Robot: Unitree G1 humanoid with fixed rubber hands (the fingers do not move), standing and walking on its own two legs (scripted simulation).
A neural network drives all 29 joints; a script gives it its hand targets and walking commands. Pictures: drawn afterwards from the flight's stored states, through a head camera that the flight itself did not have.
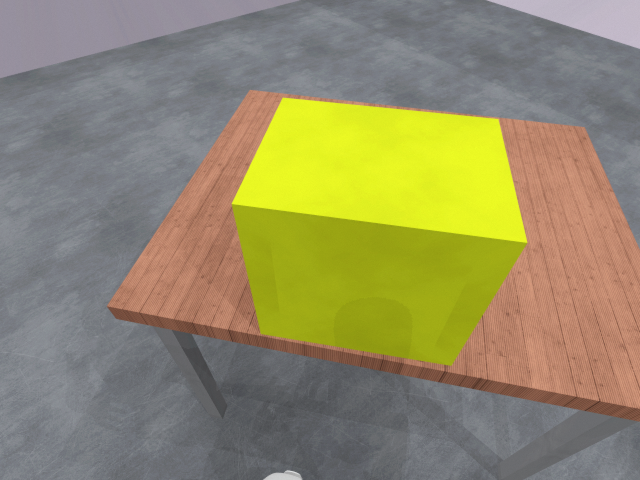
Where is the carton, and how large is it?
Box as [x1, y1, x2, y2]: [232, 98, 526, 365]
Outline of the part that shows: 282,98 232,202 232,207 260,332 264,334 451,365 526,243 525,234 498,119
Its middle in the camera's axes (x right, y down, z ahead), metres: +0.07 +0.00 +0.57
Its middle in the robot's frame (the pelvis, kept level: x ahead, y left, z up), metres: +0.45 -0.03 +0.04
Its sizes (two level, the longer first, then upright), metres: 0.300 0.226 0.286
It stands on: a table, 0.65 m high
